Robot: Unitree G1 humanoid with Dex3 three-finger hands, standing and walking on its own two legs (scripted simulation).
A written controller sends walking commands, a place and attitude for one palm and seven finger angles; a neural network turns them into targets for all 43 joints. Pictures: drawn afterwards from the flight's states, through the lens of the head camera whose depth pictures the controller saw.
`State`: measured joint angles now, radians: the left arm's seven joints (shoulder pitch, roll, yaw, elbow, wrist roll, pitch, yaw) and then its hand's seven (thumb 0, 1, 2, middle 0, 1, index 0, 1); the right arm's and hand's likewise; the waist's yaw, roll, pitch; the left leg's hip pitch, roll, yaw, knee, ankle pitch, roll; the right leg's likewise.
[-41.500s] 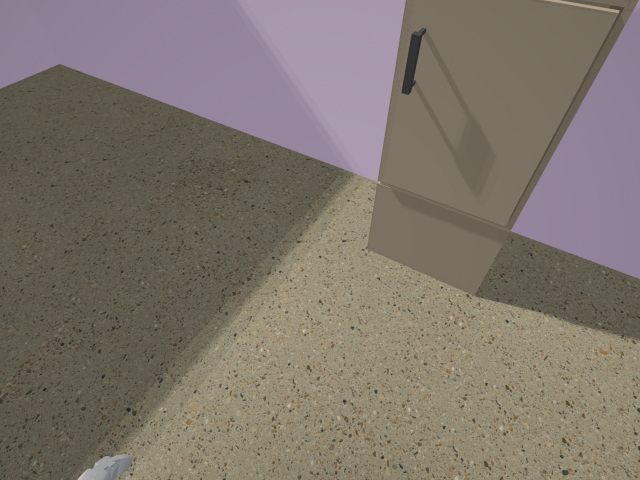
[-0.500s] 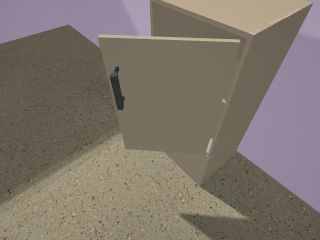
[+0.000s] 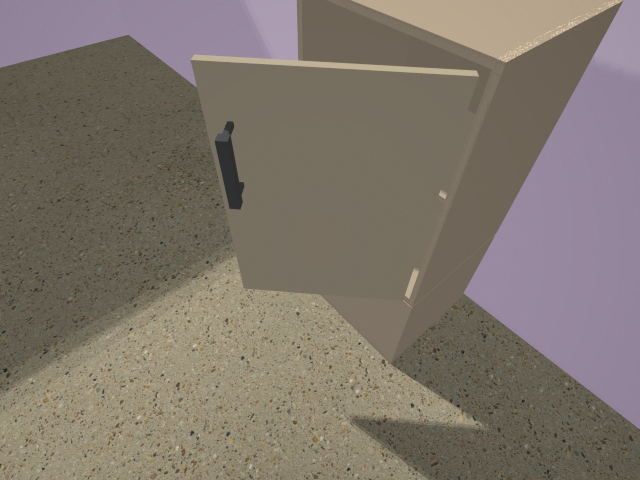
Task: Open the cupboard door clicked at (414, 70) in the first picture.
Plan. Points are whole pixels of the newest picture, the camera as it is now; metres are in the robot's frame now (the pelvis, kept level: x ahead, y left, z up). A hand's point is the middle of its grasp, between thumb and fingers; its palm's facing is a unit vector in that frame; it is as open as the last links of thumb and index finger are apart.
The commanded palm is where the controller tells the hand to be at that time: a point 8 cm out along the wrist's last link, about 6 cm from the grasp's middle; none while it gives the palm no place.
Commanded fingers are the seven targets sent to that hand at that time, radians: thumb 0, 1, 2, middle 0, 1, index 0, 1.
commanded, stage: look again from close up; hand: left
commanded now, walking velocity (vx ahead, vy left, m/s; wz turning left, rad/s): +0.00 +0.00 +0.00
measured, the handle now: (232, 166) +0.58 +0.18 +0.05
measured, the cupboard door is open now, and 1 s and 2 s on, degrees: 44 44 44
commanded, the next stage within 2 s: raise the hand with hooked fingers in 0.44 s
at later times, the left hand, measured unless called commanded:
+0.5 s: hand out of the picture +0.06 +0.21 -0.18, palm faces -0.01 -0.98 -0.22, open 7.4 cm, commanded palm none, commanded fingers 0.00 0.90 0.90 -0.20 -0.30 -0.20 -0.30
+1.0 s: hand (153, 451) +0.17 +0.22 -0.06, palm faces +0.06 -1.00 -0.02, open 8.8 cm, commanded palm +0.17 +0.28 -0.03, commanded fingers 0.00 0.34 0.66 -0.24 -0.66 -0.24 -0.66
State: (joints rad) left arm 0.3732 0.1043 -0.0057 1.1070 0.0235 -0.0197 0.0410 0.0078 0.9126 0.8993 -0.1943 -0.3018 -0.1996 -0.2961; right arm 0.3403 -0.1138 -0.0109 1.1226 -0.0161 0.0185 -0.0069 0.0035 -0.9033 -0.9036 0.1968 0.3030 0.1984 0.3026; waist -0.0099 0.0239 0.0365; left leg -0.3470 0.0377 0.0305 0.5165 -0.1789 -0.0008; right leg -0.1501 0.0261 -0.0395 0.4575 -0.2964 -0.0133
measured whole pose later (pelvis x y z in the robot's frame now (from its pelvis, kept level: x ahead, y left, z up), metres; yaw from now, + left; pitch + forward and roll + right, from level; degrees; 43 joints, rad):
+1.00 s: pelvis +0.00 -0.01 -0.07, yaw +1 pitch +10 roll -2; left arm 0.45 0.26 0.27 0.20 -0.32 -0.47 -0.42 0.02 0.57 0.75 -0.22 -0.52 -0.23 -0.52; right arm 0.20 -0.27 -0.05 0.53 0.03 -0.23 -0.05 0.01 -0.90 -0.90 0.20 0.30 0.20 0.30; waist 0.02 -0.02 -0.11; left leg -0.84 0.04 -0.01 1.06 -0.39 0.00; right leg -0.70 0.03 -0.10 1.07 -0.54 -0.06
